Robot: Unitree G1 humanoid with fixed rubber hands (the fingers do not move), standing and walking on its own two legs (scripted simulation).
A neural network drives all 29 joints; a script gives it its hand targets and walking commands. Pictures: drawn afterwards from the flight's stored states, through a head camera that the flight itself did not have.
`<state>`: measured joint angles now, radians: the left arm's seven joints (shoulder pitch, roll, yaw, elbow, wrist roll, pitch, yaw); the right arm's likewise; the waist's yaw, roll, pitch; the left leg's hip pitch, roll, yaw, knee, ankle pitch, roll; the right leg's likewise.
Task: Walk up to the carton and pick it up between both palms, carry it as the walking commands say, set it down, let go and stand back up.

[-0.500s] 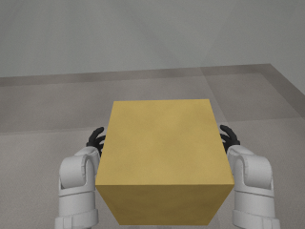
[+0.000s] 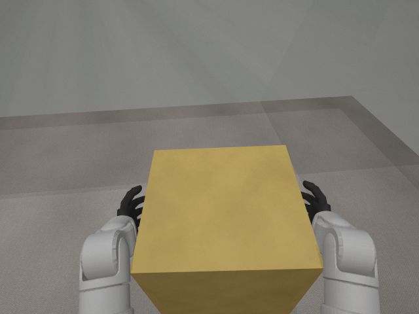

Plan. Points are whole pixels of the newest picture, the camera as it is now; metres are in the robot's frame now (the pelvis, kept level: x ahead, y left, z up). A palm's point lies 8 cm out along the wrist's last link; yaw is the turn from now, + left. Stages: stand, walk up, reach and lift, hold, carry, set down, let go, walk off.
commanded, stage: carry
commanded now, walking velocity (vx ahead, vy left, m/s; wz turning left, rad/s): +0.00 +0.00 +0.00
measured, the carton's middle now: (222, 236) +0.28 +0.00 +0.02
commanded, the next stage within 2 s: none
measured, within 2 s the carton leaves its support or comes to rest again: neither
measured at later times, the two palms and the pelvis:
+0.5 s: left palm (161, 224) +0.28 +0.12 +0.06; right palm (341, 222) +0.29 -0.22 +0.06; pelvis +0.02 -0.05 +0.00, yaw +0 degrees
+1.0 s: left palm (154, 222) +0.29 +0.14 +0.06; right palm (334, 221) +0.29 -0.21 +0.07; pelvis +0.02 -0.04 +0.00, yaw +0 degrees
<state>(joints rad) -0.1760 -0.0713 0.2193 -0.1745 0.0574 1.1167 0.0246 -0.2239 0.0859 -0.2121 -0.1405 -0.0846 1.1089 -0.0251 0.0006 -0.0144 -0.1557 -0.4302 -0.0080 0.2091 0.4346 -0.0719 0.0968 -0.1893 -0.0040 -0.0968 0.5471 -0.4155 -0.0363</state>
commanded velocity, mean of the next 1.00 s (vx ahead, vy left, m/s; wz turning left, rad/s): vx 0.00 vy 0.00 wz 0.00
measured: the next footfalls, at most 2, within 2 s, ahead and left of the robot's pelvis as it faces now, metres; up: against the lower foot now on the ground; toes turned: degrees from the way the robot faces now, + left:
none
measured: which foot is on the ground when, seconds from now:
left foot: down 0.00-1.00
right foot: down 0.00-1.00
